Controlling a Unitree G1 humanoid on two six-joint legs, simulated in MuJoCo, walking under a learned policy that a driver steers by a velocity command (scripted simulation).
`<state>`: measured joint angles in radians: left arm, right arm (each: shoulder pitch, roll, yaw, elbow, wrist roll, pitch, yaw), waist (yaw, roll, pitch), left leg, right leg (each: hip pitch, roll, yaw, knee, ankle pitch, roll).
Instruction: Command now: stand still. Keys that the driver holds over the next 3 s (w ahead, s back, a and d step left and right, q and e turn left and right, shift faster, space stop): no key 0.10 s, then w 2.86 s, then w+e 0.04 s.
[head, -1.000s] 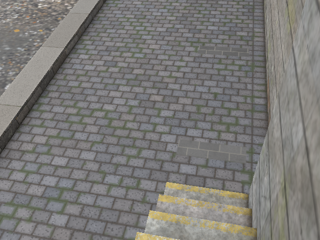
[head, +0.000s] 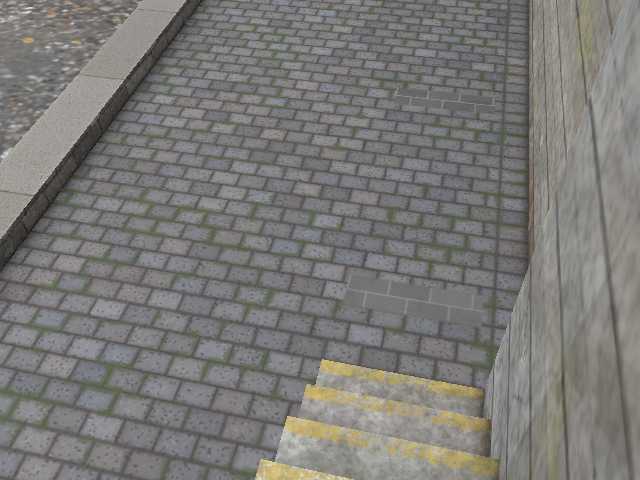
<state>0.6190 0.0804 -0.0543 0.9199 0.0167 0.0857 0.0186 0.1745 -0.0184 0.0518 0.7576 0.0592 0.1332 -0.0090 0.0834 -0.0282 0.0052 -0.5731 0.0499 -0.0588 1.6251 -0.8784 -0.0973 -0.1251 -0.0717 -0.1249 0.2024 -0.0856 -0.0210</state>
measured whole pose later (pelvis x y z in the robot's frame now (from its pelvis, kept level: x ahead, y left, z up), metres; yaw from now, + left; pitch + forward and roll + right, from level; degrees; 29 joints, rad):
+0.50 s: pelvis +0.05 +0.03 -0.01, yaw +1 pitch +2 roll +2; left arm 0.66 0.12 -0.01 0.98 -0.02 0.04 0.05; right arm 0.24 -0.07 0.05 0.77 0.05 0.04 -0.01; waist 0.08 -0.04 -0.05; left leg -0.56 0.04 -0.01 1.71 -0.85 -0.01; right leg -0.18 -0.08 -0.07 0.41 -0.27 -0.07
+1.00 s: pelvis +0.27 +0.02 -0.24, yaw -4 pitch -2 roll -2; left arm 0.55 0.14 0.02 1.00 -0.01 0.00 0.01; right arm 0.41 -0.24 -0.04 0.89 0.09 0.00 -0.03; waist 0.06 0.10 0.03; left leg -0.68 -0.03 -0.18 1.79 -0.79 -0.01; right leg -0.23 0.07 -0.05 0.54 -0.36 -0.04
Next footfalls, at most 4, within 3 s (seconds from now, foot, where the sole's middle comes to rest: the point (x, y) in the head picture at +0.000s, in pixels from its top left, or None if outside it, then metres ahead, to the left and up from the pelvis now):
0.94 right None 0.31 -0.09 -1.00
1.18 left None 0.45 0.19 -1.00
1.50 right None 0.62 -0.15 -1.21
1.84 left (341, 467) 0.79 0.07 -1.41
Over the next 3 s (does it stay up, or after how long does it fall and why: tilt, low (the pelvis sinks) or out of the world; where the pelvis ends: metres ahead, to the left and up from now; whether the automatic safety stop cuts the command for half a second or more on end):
stays up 1.21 -0.07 -1.06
